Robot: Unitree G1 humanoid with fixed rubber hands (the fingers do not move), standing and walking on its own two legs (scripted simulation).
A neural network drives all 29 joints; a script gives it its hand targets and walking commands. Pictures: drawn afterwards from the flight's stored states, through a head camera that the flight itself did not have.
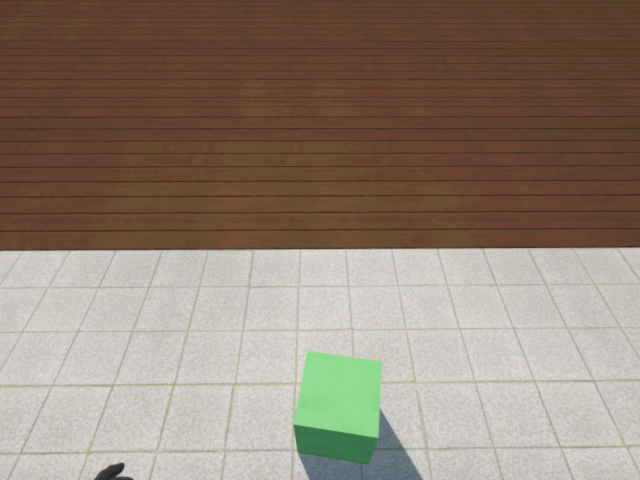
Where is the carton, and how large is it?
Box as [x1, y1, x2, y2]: [293, 351, 381, 464]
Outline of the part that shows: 307,351 293,424 297,451 302,453 368,464 378,435 381,361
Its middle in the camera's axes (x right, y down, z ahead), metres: +0.05 +0.47 +1.10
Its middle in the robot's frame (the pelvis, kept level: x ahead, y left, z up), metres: +0.46 -0.02 -0.66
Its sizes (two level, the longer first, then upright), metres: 0.210 0.200 0.250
